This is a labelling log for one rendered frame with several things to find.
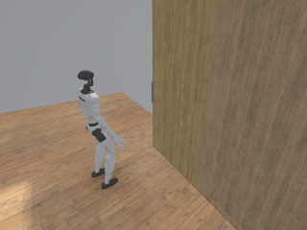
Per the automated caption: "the wardrobe door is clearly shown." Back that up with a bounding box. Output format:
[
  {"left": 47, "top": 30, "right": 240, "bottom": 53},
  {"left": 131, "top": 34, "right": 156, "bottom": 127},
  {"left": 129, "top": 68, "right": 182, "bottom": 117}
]
[
  {"left": 153, "top": 0, "right": 220, "bottom": 186},
  {"left": 196, "top": 0, "right": 307, "bottom": 230}
]

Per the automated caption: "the left robot upper arm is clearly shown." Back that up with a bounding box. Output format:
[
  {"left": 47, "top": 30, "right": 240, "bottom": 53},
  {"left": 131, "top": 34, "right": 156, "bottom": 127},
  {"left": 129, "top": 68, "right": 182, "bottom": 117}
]
[{"left": 78, "top": 88, "right": 83, "bottom": 109}]

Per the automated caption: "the robot shin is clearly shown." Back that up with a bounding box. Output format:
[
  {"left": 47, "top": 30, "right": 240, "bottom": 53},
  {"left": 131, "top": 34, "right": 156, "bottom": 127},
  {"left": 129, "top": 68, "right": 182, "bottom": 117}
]
[
  {"left": 105, "top": 155, "right": 116, "bottom": 184},
  {"left": 94, "top": 147, "right": 106, "bottom": 173}
]

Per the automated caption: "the robot left shin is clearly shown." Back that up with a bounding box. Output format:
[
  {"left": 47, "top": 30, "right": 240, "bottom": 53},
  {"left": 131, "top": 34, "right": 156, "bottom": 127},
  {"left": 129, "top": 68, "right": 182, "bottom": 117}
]
[{"left": 94, "top": 147, "right": 106, "bottom": 173}]

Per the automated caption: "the right robot forearm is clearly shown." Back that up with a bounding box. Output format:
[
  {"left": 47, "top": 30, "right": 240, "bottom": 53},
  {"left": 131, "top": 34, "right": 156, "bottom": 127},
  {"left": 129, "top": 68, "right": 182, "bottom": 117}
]
[{"left": 98, "top": 116, "right": 117, "bottom": 139}]

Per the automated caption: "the handle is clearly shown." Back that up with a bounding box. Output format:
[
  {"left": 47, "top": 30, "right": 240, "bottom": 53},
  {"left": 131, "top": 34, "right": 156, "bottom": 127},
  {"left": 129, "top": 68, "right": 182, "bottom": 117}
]
[{"left": 152, "top": 81, "right": 156, "bottom": 103}]

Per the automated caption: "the robot right shin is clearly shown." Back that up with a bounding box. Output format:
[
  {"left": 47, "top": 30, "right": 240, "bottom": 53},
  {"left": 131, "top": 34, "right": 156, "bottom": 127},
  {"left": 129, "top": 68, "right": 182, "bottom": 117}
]
[{"left": 105, "top": 155, "right": 116, "bottom": 184}]

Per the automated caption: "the right robot hand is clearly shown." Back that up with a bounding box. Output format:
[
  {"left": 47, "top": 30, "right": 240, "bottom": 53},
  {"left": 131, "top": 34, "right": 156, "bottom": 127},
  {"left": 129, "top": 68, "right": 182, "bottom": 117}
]
[{"left": 113, "top": 135, "right": 127, "bottom": 150}]

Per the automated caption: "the right robot upper arm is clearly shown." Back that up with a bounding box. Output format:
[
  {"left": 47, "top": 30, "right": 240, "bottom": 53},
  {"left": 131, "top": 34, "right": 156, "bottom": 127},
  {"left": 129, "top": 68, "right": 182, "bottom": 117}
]
[{"left": 89, "top": 94, "right": 102, "bottom": 124}]

